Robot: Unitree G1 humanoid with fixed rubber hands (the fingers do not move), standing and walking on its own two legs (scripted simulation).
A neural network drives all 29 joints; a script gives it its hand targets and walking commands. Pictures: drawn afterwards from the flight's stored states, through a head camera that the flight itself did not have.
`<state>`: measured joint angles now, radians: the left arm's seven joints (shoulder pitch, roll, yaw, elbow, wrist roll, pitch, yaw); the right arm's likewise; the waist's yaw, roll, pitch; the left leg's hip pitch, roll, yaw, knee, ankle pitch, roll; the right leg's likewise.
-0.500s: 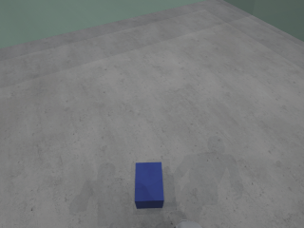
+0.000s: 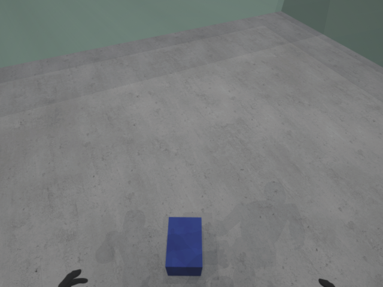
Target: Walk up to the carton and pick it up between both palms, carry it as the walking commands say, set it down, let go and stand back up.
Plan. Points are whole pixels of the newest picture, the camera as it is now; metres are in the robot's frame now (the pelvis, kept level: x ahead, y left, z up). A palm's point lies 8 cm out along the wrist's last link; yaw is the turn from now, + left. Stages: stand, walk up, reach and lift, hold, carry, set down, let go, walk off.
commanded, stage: walk up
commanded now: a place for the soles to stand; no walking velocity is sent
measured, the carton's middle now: (184, 246) +0.40 +0.03 -0.69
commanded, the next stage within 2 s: reach and lift in 1.26 s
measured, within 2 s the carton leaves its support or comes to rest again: neither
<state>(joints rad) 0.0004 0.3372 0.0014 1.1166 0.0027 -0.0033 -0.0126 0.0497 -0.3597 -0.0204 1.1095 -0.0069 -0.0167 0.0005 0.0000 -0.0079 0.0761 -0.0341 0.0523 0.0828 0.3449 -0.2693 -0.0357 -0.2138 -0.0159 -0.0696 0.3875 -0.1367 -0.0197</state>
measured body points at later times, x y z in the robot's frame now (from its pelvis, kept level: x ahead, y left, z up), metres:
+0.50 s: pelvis +0.00 -0.01 +0.00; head +0.01 +0.00 +0.45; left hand +0.09 +0.30 -0.13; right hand +0.07 -0.31 -0.13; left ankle -0.05 +0.13 -0.74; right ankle +0.05 -0.11 -0.74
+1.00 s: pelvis +0.03 -0.01 -0.01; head +0.04 -0.01 +0.44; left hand +0.12 +0.29 -0.13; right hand +0.13 -0.32 -0.13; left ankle -0.05 +0.13 -0.74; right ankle +0.05 -0.11 -0.74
